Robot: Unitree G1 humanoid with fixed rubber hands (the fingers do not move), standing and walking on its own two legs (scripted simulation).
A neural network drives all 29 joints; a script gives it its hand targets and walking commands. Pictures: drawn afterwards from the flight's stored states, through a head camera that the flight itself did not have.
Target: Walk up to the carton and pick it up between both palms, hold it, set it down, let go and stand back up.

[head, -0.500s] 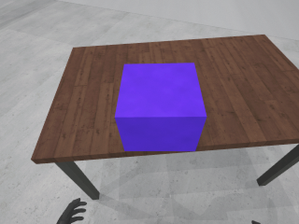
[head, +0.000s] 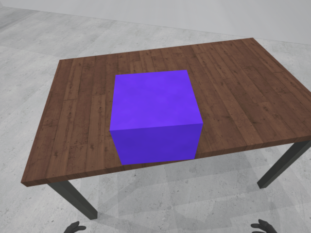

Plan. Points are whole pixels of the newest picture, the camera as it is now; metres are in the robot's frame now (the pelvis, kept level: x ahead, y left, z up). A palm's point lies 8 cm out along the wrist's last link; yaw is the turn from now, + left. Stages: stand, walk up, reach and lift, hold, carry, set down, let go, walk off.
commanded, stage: walk up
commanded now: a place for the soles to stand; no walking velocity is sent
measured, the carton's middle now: (154, 116) +0.47 +0.04 -0.01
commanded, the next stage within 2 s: reach and lift in 0.32 s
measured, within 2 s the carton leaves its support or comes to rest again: neither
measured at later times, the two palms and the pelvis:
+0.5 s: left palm (76, 223) +0.17 +0.24 -0.09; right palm out of the picture +0.12 -0.28 -0.10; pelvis -0.02 +0.00 -0.01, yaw +2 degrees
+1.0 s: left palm (74, 208) +0.19 +0.24 -0.04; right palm (265, 218) +0.18 -0.24 -0.05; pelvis +0.01 -0.01 +0.02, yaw +4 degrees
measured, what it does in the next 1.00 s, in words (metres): stands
